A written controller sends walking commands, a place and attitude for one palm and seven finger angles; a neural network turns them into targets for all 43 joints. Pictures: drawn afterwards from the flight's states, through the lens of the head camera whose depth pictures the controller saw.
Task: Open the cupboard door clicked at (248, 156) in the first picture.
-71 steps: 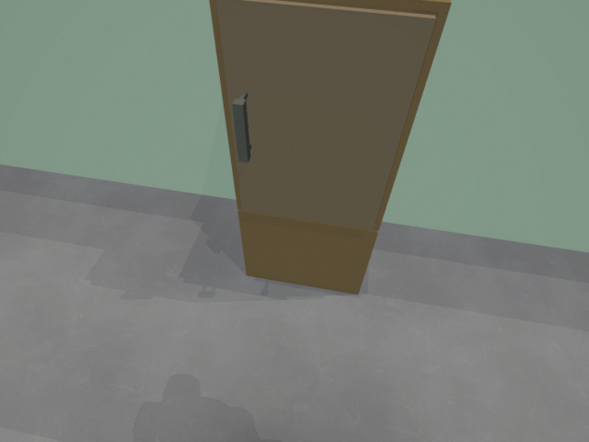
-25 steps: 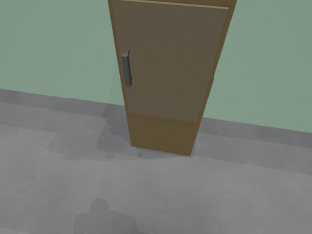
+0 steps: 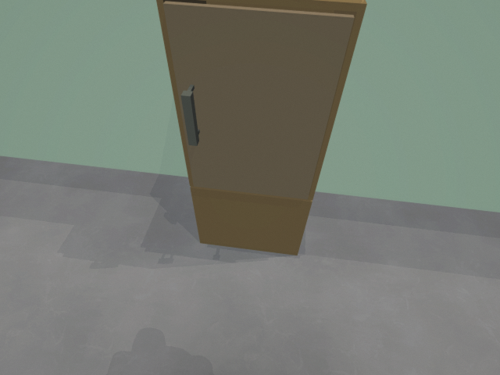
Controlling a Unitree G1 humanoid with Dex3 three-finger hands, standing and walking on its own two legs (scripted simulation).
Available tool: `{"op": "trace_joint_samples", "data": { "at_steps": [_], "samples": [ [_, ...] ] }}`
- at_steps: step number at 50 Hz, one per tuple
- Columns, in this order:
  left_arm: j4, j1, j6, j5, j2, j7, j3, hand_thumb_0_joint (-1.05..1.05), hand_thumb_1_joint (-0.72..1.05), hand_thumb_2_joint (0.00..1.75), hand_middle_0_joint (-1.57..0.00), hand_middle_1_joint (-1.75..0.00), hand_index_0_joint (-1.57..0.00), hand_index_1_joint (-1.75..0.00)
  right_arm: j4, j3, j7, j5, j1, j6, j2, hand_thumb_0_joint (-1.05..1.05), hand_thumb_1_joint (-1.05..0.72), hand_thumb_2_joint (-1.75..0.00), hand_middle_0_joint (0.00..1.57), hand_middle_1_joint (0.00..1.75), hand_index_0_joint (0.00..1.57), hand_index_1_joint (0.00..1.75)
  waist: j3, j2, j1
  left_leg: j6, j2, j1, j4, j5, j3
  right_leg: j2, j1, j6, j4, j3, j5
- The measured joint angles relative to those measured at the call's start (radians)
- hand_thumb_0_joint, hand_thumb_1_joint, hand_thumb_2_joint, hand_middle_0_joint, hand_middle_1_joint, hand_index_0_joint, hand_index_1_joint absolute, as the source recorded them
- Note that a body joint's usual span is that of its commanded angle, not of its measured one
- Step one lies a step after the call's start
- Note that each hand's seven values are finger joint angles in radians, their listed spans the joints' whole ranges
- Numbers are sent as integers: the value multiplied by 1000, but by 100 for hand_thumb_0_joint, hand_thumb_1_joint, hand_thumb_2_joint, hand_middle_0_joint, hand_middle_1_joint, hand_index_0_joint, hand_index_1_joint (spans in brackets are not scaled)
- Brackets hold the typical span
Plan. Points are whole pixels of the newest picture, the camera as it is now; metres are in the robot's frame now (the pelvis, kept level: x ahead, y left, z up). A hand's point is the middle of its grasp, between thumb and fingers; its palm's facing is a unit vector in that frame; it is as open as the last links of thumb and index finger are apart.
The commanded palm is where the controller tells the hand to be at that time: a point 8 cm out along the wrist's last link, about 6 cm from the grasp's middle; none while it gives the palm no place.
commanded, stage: take the last steps up to it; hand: left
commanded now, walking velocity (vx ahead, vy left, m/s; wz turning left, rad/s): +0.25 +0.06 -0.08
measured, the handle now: (192, 115) +0.75 +0.20 -0.01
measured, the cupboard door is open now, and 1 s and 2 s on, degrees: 0 0 0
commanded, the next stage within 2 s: come to a stop and stand still in 0.42 s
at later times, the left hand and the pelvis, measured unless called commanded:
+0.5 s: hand out of the picture +0.14 +0.16 -0.16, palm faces +0.04 -0.97 -0.22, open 7.3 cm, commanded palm none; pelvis +0.10 -0.01 +0.01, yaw +0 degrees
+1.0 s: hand (151, 356) +0.19 +0.20 -0.16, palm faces +0.02 -0.96 -0.29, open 7.4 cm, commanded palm none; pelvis +0.16 -0.01 +0.00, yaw -2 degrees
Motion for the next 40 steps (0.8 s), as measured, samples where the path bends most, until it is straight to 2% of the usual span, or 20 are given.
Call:
{"op": "trace_joint_samples", "data": {
  "at_steps": [3,7,9,13,17,18,19,21,23,25,27,30,32,33,36,40],
  "samples": [
    [4,15,-1,1,9,-4,6,0,91,89,-20,-30,-19,-30,-2,-1,1,-3,10,-16,4,1,-90,-90,20,30,20,30,7,-37,5,16,-25,28,6,-32,36,-32,-9,9,69,21,-44],
    [6,-8,9,-4,15,-11,6,0,91,89,-20,-30,-19,-30,-29,1,-9,-5,25,-59,9,0,-90,-90,20,30,20,30,24,-44,-3,37,-31,76,-39,-38,89,-58,-225,-4,483,-30,-58],
    [-10,-38,15,-1,24,-16,11,0,91,89,-20,-30,-19,-30,-28,4,-10,-4,44,-64,19,0,-90,-90,20,30,20,30,29,-43,-12,35,-34,109,-91,-20,96,-80,-311,1,545,-62,-46],
    [-67,-109,11,3,28,-26,15,0,91,89,-20,-30,-19,-30,3,9,-4,-2,84,-52,30,0,-90,-90,20,30,20,30,29,-16,-16,29,-31,160,-166,2,83,-115,-390,16,413,-107,13],
    [-116,-150,-8,7,40,-27,25,1,93,89,-20,-30,-19,-30,31,8,8,1,116,-29,39,0,-90,-90,20,30,20,30,26,4,-13,13,-23,176,-130,-47,67,-116,-358,30,219,-127,106],
    [-128,-150,-18,8,47,-28,26,1,93,89,-20,-30,-19,-30,33,7,10,4,126,-25,44,0,-90,-90,20,30,20,30,21,-3,-10,13,-27,163,-89,-77,63,-117,-335,25,160,-116,106],
    [-134,-154,-29,10,47,-26,27,0,93,89,-20,-30,-19,-30,33,4,13,8,126,-19,44,0,-90,-90,20,30,21,30,23,0,-6,19,-25,136,-19,-126,55,-116,-339,18,163,-119,148],
    [-135,-156,-37,7,33,-18,24,0,93,89,-20,-30,-19,-30,30,-6,20,7,104,-2,32,1,-90,-90,20,30,20,30,32,27,-9,27,-17,48,191,-202,22,-104,-328,10,184,-148,141],
    [-126,-142,-36,6,19,-8,22,0,92,89,-20,-30,-19,-30,21,-16,22,3,70,4,21,1,-90,-90,20,30,20,30,30,34,-10,27,-11,-41,347,-179,13,-95,-295,6,141,-161,137],
    [-107,-122,-33,9,7,0,21,0,92,89,-20,-30,-19,-30,1,-23,23,1,36,-2,12,1,-90,-90,20,30,20,30,21,27,-11,21,2,-106,385,-135,19,-92,-259,10,76,-166,156],
    [-85,-101,-32,11,0,1,21,0,93,89,-20,-30,-19,-30,-26,-27,24,2,2,-11,8,1,-91,-90,20,30,20,30,13,16,-10,13,17,-135,322,-98,26,-92,-224,14,16,-167,173],
    [-57,-79,-29,9,-9,-2,12,0,92,89,-20,-30,-19,-30,-59,-20,18,6,-50,-24,3,1,-91,-90,20,30,20,30,18,0,2,-3,29,-118,126,-16,25,-95,-188,25,-24,-164,174],
    [-40,-67,-25,4,-21,-2,3,0,92,89,-20,-30,-20,-30,-69,-15,11,7,-79,-35,-14,1,-92,-90,20,30,20,30,25,7,16,-8,36,-66,-38,136,14,-88,-178,37,-1,-161,147],
    [-32,-60,-20,1,-28,0,-2,0,92,89,-20,-30,-20,-30,-70,-13,9,8,-89,-42,-24,1,-92,-90,20,30,20,30,26,19,21,-6,47,-43,-76,190,9,-79,-177,44,21,-162,127],
    [-15,-60,1,3,-23,10,-6,0,92,89,-20,-30,-20,-30,-63,-6,0,10,-128,-35,-12,1,-92,-90,20,30,20,30,30,-16,35,-13,31,-9,-76,69,25,-99,-165,58,47,-148,107],
    [-31,-80,18,0,-6,7,-3,0,91,89,-20,-30,-20,-30,-90,-2,-12,16,-177,-20,11,1,-92,-90,20,30,20,30,51,-38,47,-10,20,11,-107,67,47,-114,-183,66,78,-129,93]
  ]
}}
